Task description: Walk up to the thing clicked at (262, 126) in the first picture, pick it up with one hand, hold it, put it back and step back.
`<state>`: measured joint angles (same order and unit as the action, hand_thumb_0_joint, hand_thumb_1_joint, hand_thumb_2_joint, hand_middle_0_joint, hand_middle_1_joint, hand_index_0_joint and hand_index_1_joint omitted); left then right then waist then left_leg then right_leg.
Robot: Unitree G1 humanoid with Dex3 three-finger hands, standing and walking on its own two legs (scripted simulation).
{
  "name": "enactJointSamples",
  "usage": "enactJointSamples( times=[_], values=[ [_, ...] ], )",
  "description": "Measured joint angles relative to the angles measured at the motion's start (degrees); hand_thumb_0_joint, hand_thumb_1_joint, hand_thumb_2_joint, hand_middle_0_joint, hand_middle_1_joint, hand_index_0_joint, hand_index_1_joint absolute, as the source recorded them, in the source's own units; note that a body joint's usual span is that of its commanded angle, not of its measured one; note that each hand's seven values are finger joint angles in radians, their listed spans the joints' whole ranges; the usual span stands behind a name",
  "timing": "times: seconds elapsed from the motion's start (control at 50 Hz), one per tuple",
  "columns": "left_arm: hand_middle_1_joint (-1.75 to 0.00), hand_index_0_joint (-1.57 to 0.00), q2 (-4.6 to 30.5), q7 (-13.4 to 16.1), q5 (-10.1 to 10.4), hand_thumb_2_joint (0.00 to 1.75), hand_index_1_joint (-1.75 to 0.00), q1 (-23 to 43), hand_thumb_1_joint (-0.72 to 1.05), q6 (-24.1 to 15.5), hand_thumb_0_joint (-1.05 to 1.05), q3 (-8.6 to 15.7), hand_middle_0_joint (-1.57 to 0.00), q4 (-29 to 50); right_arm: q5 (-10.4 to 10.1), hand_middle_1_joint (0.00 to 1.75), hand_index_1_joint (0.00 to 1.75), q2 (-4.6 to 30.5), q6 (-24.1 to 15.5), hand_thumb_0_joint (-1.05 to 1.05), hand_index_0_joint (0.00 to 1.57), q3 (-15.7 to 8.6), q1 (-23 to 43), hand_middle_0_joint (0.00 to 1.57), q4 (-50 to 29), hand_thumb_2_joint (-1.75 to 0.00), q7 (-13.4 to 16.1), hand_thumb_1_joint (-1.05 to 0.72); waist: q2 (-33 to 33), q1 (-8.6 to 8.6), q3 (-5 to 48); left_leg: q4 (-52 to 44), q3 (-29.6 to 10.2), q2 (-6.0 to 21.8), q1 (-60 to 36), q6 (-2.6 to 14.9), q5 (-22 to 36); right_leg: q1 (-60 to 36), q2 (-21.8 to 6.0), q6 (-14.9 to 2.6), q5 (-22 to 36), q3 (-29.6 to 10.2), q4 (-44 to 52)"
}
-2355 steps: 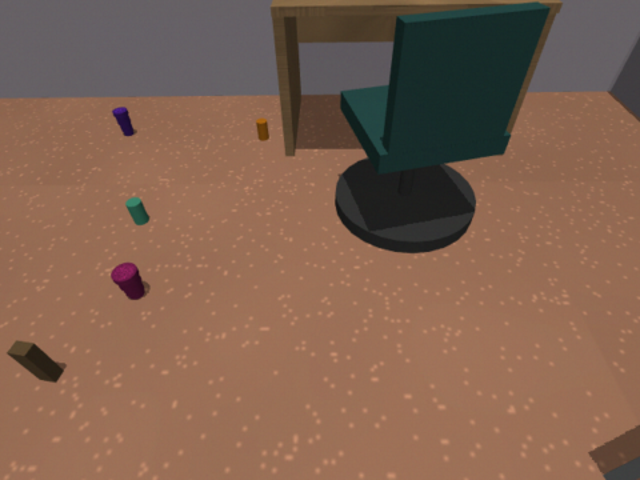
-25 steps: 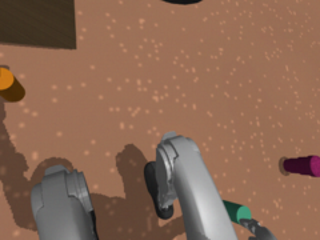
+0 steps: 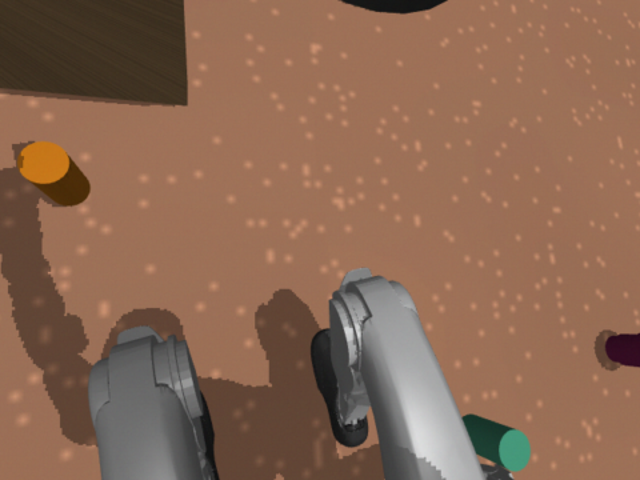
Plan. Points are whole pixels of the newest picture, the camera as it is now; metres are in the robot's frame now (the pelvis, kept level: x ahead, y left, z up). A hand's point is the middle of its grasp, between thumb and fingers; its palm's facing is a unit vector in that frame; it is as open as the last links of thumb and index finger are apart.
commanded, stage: home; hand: left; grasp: from above
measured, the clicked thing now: (57, 176) +0.55 +0.28 -0.30
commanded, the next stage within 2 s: none
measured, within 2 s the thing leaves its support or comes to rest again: neither
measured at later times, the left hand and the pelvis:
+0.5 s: hand out of the picture +0.35 +0.25 +0.08, palm faces -0.12 -0.81 -0.57, open 7.5 cm; pelvis +0.02 -0.01 +0.18, yaw +7 degrees
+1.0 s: hand out of the picture +0.25 +0.20 +0.27, palm faces +0.22 -0.95 -0.21, open 7.4 cm; pelvis +0.07 -0.02 +0.34, yaw +9 degrees
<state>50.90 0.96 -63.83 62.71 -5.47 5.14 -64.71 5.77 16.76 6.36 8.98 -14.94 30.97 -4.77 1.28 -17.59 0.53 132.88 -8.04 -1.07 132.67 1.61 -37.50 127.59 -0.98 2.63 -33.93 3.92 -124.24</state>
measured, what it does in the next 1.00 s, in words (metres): rises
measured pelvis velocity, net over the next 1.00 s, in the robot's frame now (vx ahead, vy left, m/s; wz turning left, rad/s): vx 0.07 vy -0.02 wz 0.16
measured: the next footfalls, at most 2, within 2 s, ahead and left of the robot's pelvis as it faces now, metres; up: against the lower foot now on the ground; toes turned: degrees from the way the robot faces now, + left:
none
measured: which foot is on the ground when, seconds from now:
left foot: down 0.00-1.00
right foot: down 0.00-1.00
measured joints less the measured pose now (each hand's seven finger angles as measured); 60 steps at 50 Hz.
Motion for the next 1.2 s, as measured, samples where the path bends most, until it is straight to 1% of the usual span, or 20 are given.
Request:
enactJointSamples(
  times=[0.04, 0.08, 0.12, 0.18, 0.24, 0.32, 0.36, 0.42, 0.52, 0.62, 0.68, 0.8, 0.86, 0.92, 0.98, 1.08, 1.14, 1.2],
  values=[
    [-0.61, -0.27, -2.9, -1.2, 3.8, 0.94, -0.62, -4.5, 0.14, 0.7, 0.00, 0.9, -0.28, 4.8, -0.7, 0.30, 0.30, 0.5, 0.8, 0.00, 0.21, -1.7, -0.2, 0.21, -0.2, -0.89, -0.2, -0.90, 0.7, 1.55, 1.7, -1.5, 0.2, -0.1, -1.5, 0.05, -0.3, -1.5, -0.3, -0.12, -0.4, -0.1, 1.3],
    [-0.58, -0.26, -5.9, -2.1, 8.1, 0.96, -0.59, -9.3, 0.24, 1.8, 0.00, 1.6, -0.27, 9.9, -1.7, 0.30, 0.30, 0.8, 1.5, 0.00, 0.20, -3.4, 0.0, 0.21, 0.0, -0.89, -0.2, -0.90, 1.3, 3.25, 3.6, -3.5, 0.7, -0.1, -3.5, 0.11, -0.5, -3.3, -0.5, -0.26, -0.8, -0.3, 3.0],
    [-0.55, -0.26, -8.3, -2.5, 12.7, 0.96, -0.55, -13.6, 0.34, 3.5, 0.00, 1.5, -0.26, 14.3, -2.6, 0.30, 0.30, 1.0, 2.1, 0.00, 0.20, -4.9, 0.9, 0.21, 0.6, -0.90, 0.0, -0.90, 1.6, 4.87, 5.4, -6.0, 1.3, 0.0, -6.0, 0.19, -0.6, -5.4, -0.6, -0.29, -0.9, -0.7, 5.1],
    [-0.49, -0.25, -11.2, -2.6, 18.9, 0.96, -0.50, -19.4, 0.48, 6.2, 0.00, 0.8, -0.25, 18.7, -3.8, 0.30, 0.30, 0.8, 2.2, 0.00, 0.20, -6.7, 3.0, 0.21, 1.6, -0.90, 0.6, -0.90, 1.6, 6.99, 7.7, -10.4, 2.1, 0.3, -10.5, 0.21, -0.6, -9.3, -0.7, -0.09, -0.8, -1.3, 8.9],
    [-0.44, -0.24, -14.0, -3.0, 24.8, 0.94, -0.44, -24.8, 0.58, 9.3, 0.00, -0.2, -0.24, 22.2, -4.6, 0.30, 0.30, 0.2, 1.4, 0.00, 0.20, -8.0, 4.8, 0.21, 1.8, -0.90, 1.1, -0.90, 1.4, 8.95, 9.3, -15.0, 2.8, 0.6, -15.7, 0.03, -0.4, -13.9, -0.7, 0.16, -0.5, -1.8, 13.0],
    [-0.40, -0.23, -18.0, -3.3, 32.2, 0.94, -0.40, -31.0, 0.69, 12.6, 0.00, -2.4, -0.23, 25.4, -5.5, 0.30, 0.30, -0.7, -0.9, 0.00, 0.20, -8.7, 6.7, 0.21, 1.8, -0.90, 2.1, -0.91, 0.9, 10.87, 10.6, -21.1, 3.3, 0.8, -23.3, -0.46, -0.1, -20.9, -0.8, 0.30, -0.3, -2.1, 18.3],
    [-0.39, -0.23, -20.1, -3.0, 35.4, 0.94, -0.39, -33.9, 0.74, 13.6, 0.00, -3.1, -0.23, 26.8, -5.9, 0.30, 0.30, -1.2, -2.2, 0.00, 0.20, -8.7, 7.3, 0.21, 1.5, -0.90, 2.7, -0.91, 0.8, 11.40, 11.0, -24.0, 3.4, 0.9, -27.0, -0.75, 0.2, -24.3, -0.9, 0.20, -0.2, -2.0, 20.8],
    [-0.37, -0.23, -23.4, -1.6, 39.6, 0.94, -0.36, -38.5, 0.80, 14.8, 0.01, -3.4, -0.22, 29.4, -6.4, 0.30, 0.30, -2.1, -4.1, 0.00, 0.20, -8.6, 7.9, 0.21, 1.2, -0.90, 3.7, -0.91, 0.7, 11.79, 11.6, -28.1, 3.5, 1.0, -32.2, -1.17, 0.5, -29.3, -0.9, 0.00, 0.1, -1.9, 24.5],
    [-0.33, -0.22, -28.1, 1.3, 46.3, 0.92, -0.33, -45.0, 0.85, 17.0, 0.01, -2.8, -0.22, 33.6, -7.1, 0.30, 0.30, -3.4, -6.6, 0.00, 0.20, -8.2, 8.0, 0.21, 1.3, -0.90, 5.6, -0.91, 0.6, 11.91, 11.6, -34.8, 3.7, 1.2, -41.0, -1.76, 1.3, -37.6, -0.9, -0.55, 0.6, -1.8, 30.5],
    [-0.32, -0.22, -31.3, 2.9, 53.8, 0.91, -0.31, -51.6, 0.88, 20.2, 0.01, -1.8, -0.21, 38.6, -7.5, 0.30, 0.30, -4.4, -8.2, 0.00, 0.20, -7.8, 7.3, 0.21, 1.7, -0.90, 7.3, -0.91, 0.4, 11.91, 10.2, -42.5, 4.0, 1.9, -50.5, -2.17, 2.8, -46.6, -0.4, -1.06, 2.1, -1.8, 37.7],
    [-0.31, -0.21, -32.8, 3.3, 57.4, 0.91, -0.30, -56.2, 0.89, 22.2, 0.01, -1.6, -0.21, 41.9, -7.7, 0.30, 0.30, -4.6, -9.1, 0.00, 0.20, -7.5, 6.2, 0.21, 2.1, -0.90, 8.3, -0.91, 0.4, 11.89, 9.7, -47.4, 4.1, 2.2, -56.3, -2.40, 3.9, -52.3, -0.2, -1.30, 3.2, -1.7, 42.5],
    [-0.31, -0.21, -35.5, 3.8, 63.3, 0.90, -0.30, -64.5, 0.89, 25.5, 0.01, -0.9, -0.20, 47.5, -7.9, 0.30, 0.30, -4.4, -11.1, 0.01, 0.20, -7.0, 2.9, 0.21, 2.6, -0.90, 10.9, -0.91, 0.5, 12.21, 9.4, -56.5, 4.1, 2.7, -67.7, -2.76, 5.9, -63.7, 0.2, -1.71, 5.1, -1.2, 51.6],
    [-0.31, -0.21, -36.7, 3.8, 65.3, 0.90, -0.30, -68.8, 0.90, 26.7, 0.01, -0.7, -0.20, 50.6, -7.9, 0.30, 0.30, -4.3, -12.1, 0.01, 0.20, -6.8, 1.5, 0.21, 2.4, -0.90, 12.2, -0.91, 0.6, 12.28, 9.4, -60.6, 4.0, 2.9, -72.9, -2.84, 6.7, -69.0, 0.3, -1.84, 6.0, -1.0, 55.8],
    [-0.31, -0.21, -37.6, 3.6, 66.8, 0.90, -0.30, -73.4, 0.90, 28.0, 0.01, -0.8, -0.20, 54.4, -7.8, 0.30, 0.30, -4.3, -13.1, 0.01, 0.20, -6.8, 0.2, 0.21, 1.8, -0.90, 13.2, -0.91, 0.8, 12.42, 9.2, -64.5, 4.0, 3.0, -78.0, -2.88, 7.6, -74.2, 0.4, -1.88, 6.8, -0.9, 59.8],
    [-0.31, -0.21, -38.3, 3.3, 67.5, 0.90, -0.30, -78.1, 0.90, 29.1, 0.01, -1.3, -0.20, 58.6, -7.7, 0.30, 0.30, -4.3, -14.0, 0.01, 0.20, -6.8, -0.9, 0.21, 0.9, -0.90, 14.1, -0.91, 0.9, 12.78, 9.1, -68.2, 4.1, 3.1, -82.7, -2.82, 8.5, -79.0, 0.5, -1.85, 7.7, -0.8, 63.7],
    [-0.30, -0.21, -38.6, 2.7, 67.6, 0.90, -0.30, -85.9, 0.90, 30.5, 0.01, -2.4, -0.20, 66.0, -7.4, 0.30, 0.30, -4.3, -15.7, 0.01, 0.20, -6.9, -2.0, 0.21, -0.5, -0.90, 15.2, -0.91, 1.5, 13.62, 9.6, -72.9, 4.3, 3.1, -88.6, -2.61, 9.5, -85.1, 0.5, -1.70, 8.8, -0.8, 68.6],
    [-0.30, -0.21, -38.6, 2.1, 67.5, 0.90, -0.30, -89.4, 0.90, 31.0, 0.01, -2.8, -0.20, 69.2, -7.2, 0.30, 0.30, -4.3, -16.6, 0.01, 0.20, -7.0, -1.9, 0.21, -1.0, -0.90, 15.5, -0.91, 1.8, 14.24, 9.9, -74.5, 4.3, 3.0, -90.9, -2.50, 9.8, -87.5, 0.4, -1.59, 9.1, -0.8, 70.3],
    [-0.30, -0.20, -38.5, 1.5, 67.4, 0.90, -0.30, -91.5, 0.90, 31.5, 0.01, -3.1, -0.20, 71.1, -7.0, 0.30, 0.30, -4.5, -17.5, 0.01, 0.20, -6.9, -1.5, 0.21, -1.5, -0.90, 15.7, -0.91, 1.9, 14.82, 9.9, -75.5, 4.3, 2.8, -92.4, -2.41, 9.9, -89.0, 0.2, -1.49, 9.2, -0.7, 71.2]
  ],
)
